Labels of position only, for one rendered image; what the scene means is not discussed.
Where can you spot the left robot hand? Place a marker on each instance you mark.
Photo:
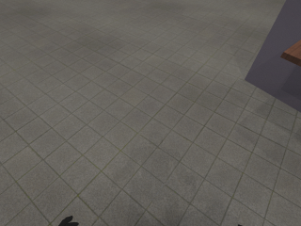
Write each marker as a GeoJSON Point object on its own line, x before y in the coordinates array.
{"type": "Point", "coordinates": [66, 222]}

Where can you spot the table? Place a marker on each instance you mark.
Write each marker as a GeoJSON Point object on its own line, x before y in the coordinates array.
{"type": "Point", "coordinates": [293, 54]}

